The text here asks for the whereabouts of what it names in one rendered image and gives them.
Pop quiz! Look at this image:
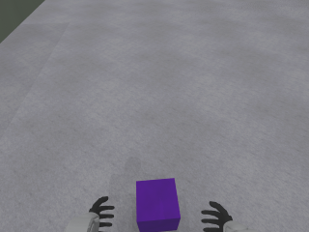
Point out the left robot forearm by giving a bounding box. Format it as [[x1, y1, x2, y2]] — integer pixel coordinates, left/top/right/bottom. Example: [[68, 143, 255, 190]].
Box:
[[64, 212, 100, 232]]

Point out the robot right hand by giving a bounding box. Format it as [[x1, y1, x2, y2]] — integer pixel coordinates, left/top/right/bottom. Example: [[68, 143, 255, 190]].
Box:
[[201, 201, 233, 232]]

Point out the carton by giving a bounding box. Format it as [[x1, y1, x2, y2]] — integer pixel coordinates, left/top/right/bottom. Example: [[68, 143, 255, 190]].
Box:
[[136, 178, 181, 232]]

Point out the robot left hand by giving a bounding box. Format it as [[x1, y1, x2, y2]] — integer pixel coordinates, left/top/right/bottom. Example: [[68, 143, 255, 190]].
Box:
[[89, 196, 115, 232]]

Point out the right robot forearm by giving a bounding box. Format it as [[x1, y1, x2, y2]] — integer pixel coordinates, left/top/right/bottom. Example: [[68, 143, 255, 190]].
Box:
[[223, 220, 259, 232]]

